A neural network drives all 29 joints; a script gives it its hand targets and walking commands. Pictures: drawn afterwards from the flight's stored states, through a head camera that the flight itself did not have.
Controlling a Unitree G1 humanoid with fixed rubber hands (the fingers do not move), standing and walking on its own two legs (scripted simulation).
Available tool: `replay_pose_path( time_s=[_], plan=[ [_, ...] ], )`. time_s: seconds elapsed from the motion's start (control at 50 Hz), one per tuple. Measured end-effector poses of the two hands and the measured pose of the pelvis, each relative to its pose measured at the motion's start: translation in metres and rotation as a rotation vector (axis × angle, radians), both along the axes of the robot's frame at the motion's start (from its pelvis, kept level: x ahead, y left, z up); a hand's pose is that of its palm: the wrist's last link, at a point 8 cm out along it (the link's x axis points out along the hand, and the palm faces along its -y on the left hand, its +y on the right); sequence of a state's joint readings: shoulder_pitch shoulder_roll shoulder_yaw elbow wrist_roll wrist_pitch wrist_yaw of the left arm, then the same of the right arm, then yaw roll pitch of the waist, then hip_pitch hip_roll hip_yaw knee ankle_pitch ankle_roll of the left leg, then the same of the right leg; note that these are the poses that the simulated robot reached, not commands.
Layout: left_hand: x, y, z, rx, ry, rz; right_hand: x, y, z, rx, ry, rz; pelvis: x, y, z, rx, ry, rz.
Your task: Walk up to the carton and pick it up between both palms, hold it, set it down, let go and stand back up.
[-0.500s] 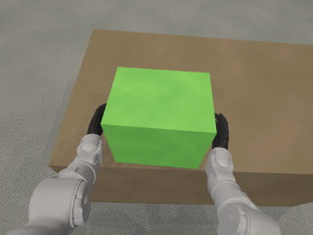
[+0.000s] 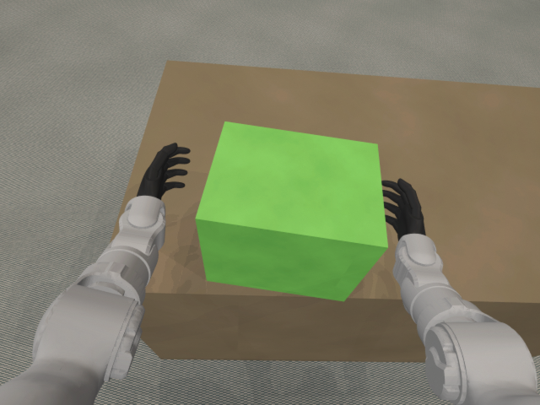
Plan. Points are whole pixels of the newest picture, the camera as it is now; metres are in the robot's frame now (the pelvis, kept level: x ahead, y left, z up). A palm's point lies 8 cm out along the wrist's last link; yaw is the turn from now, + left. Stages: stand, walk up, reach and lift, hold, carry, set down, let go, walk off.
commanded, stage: set down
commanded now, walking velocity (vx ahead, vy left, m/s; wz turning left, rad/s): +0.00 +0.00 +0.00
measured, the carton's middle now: (287, 216) +0.44 -0.03 -0.02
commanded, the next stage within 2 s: none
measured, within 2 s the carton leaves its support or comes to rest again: neither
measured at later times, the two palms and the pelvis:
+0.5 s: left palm (140, 255) +0.35 +0.19 +0.01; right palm (421, 258) +0.34 -0.22 +0.03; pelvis -0.05 +0.00 +0.00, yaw +0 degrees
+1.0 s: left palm (125, 295) +0.29 +0.20 +0.02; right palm (431, 293) +0.28 -0.21 +0.04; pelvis -0.09 +0.00 -0.01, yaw +1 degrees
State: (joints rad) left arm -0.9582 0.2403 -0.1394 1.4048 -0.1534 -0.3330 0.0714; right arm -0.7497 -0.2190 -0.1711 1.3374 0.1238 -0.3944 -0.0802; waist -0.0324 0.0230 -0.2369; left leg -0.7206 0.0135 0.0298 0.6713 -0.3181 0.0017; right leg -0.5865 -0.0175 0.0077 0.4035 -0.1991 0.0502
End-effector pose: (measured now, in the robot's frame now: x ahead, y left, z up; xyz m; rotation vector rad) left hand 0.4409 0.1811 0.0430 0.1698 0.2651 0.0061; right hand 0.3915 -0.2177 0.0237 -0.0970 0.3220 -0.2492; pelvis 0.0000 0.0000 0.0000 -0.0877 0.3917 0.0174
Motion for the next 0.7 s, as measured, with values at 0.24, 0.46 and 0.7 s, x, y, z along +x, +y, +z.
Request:
replay_pose_path(
  time_s=[0.24, 0.46, 0.7],
  plan=[
    [-0.025, 0.001, -0.014, -0.03, 0.028, 0.001, -0.017, 0.002, 0.001, -0.022, -0.012, 0.027, -0.019, 0.001, 0.001, -0.003, -0.021, -0.001],
    [-0.079, 0.008, -0.032, -0.072, 0.022, 0.014, -0.046, 0.003, 0.007, -0.042, -0.059, 0.075, -0.043, -0.002, 0.0, 0.001, -0.051, -0.001],
    [-0.123, 0.02, -0.024, -0.018, 0.035, 0.007, -0.088, 0.0, 0.014, -0.011, -0.009, 0.065, -0.075, -0.004, -0.004, 0.004, -0.105, 0.003]
  ],
)
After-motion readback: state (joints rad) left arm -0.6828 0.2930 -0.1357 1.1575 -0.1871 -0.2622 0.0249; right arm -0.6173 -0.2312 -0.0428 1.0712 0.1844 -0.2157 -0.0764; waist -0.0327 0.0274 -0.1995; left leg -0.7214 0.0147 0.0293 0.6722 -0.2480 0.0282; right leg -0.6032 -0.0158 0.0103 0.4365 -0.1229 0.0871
